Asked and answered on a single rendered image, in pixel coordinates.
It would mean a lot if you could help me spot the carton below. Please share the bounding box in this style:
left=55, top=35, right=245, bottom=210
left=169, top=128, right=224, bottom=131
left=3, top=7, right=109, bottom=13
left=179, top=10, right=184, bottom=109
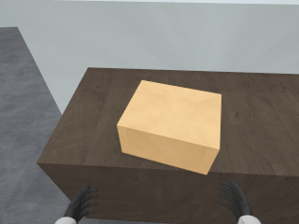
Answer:
left=117, top=80, right=221, bottom=175

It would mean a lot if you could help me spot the pedestal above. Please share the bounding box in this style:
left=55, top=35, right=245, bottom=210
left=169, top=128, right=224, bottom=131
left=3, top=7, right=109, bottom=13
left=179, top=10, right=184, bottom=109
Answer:
left=36, top=67, right=299, bottom=224

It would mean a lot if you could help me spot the right robot hand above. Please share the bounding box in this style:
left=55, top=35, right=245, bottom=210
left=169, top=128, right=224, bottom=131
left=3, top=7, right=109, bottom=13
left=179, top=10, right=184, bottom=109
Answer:
left=219, top=180, right=253, bottom=222

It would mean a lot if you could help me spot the left robot hand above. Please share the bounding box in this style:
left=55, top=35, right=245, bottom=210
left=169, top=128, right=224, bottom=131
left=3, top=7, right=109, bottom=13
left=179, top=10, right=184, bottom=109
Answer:
left=63, top=185, right=99, bottom=224

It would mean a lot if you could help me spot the robot right forearm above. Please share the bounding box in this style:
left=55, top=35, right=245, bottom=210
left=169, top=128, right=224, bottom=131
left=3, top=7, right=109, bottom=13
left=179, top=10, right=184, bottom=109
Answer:
left=237, top=215, right=262, bottom=224

